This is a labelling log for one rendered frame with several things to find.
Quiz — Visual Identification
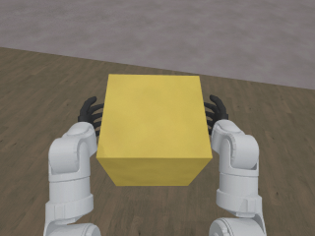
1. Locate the robot right upper arm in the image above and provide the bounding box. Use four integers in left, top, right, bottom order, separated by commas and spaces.
209, 217, 265, 236

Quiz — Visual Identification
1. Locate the left robot hand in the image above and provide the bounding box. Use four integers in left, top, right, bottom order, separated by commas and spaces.
78, 96, 104, 137

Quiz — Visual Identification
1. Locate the robot right forearm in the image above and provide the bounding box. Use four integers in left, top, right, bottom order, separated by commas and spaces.
211, 119, 267, 236

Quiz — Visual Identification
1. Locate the robot left forearm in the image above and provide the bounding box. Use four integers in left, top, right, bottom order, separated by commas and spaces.
43, 122, 97, 236

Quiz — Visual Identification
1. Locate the carton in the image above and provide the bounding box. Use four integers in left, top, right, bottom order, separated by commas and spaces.
96, 74, 213, 186

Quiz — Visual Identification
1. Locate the robot left upper arm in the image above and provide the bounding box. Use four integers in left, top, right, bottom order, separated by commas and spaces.
48, 222, 101, 236

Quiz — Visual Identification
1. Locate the right robot hand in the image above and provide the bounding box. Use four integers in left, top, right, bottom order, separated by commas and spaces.
204, 94, 228, 135

